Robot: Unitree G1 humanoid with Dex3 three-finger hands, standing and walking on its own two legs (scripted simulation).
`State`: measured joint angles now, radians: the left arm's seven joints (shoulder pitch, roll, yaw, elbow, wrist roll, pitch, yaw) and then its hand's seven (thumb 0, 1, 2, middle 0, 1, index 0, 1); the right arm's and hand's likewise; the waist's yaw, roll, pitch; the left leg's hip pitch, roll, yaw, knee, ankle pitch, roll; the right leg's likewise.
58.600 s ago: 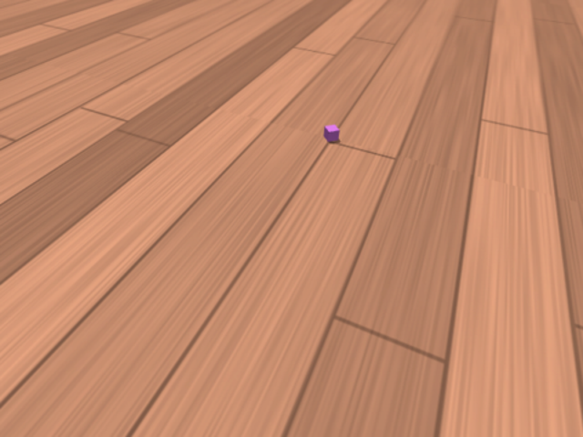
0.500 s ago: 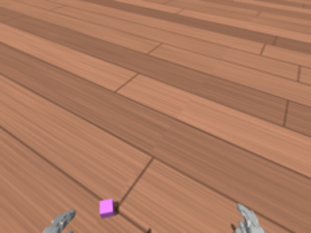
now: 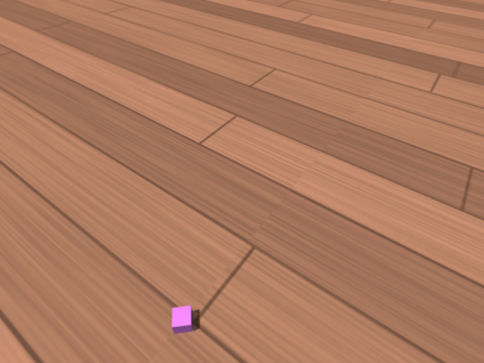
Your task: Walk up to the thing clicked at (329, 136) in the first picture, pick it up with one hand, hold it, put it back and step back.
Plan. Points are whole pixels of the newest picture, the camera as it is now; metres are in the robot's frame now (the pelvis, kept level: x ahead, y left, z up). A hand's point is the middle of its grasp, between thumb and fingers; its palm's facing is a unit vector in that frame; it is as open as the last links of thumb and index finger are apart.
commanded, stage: stand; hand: left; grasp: from above
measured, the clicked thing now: (182, 319) +0.47 +0.23 -0.73
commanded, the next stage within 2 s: none
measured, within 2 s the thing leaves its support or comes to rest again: neither
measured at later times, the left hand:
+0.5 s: hand out of the picture +0.03 +0.24 -0.14, palm faces +0.04 -0.94 -0.34, open 7.4 cm
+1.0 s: hand out of the picture +0.07 +0.23 -0.14, palm faces +0.03 -0.94 -0.33, open 7.4 cm
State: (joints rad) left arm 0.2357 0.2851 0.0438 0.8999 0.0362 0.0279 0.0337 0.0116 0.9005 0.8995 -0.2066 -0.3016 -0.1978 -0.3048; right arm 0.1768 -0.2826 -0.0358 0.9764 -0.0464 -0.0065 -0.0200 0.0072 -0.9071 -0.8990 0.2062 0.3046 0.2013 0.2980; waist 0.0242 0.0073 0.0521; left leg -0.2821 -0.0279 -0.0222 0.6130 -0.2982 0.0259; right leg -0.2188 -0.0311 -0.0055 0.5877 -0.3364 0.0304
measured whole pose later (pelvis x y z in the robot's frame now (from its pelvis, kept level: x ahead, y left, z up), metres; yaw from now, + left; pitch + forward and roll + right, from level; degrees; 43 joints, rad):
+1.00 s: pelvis +0.01 -0.02 +0.02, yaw +1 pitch -3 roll +0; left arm 0.12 0.30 0.03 1.14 0.02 0.00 0.01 0.01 0.90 0.90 -0.21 -0.30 -0.20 -0.31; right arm 0.11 -0.31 -0.01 1.15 -0.02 0.00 -0.02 0.00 -0.91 -0.90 0.21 0.30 0.20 0.30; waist 0.01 0.01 0.07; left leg -0.12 -0.01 -0.04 0.34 -0.17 0.00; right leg -0.05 -0.01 -0.02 0.31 -0.21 0.01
